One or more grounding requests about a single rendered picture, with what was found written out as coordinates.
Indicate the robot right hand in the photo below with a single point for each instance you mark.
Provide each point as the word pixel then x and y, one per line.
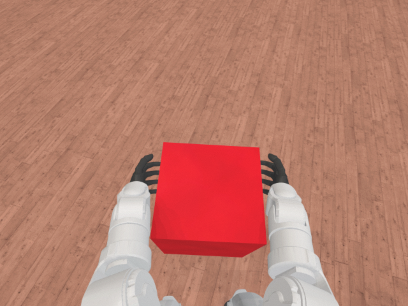
pixel 278 175

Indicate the left robot upper arm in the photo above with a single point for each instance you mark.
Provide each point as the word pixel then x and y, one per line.
pixel 131 287

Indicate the right robot forearm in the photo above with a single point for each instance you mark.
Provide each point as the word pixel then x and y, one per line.
pixel 291 249

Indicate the robot right thigh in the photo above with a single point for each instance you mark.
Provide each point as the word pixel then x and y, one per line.
pixel 246 299

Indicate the left robot forearm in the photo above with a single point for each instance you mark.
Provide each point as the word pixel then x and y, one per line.
pixel 129 232

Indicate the right robot upper arm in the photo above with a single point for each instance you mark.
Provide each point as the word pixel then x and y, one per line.
pixel 287 290

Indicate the robot right shin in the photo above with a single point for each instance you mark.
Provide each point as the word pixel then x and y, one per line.
pixel 239 291

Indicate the robot left hand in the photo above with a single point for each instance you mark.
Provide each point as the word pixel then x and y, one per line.
pixel 141 172

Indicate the carton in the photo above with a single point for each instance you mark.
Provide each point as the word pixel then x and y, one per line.
pixel 209 201

